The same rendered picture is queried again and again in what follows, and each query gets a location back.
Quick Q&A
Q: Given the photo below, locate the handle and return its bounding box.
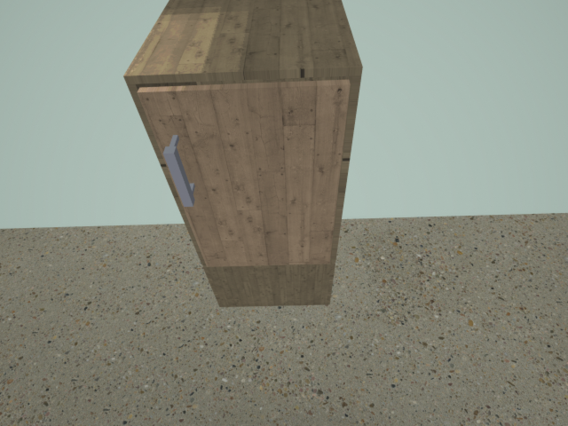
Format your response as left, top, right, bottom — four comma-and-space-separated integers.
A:
163, 135, 195, 207

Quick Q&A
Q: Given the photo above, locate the cupboard door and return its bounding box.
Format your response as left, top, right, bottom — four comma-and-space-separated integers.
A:
137, 80, 351, 267

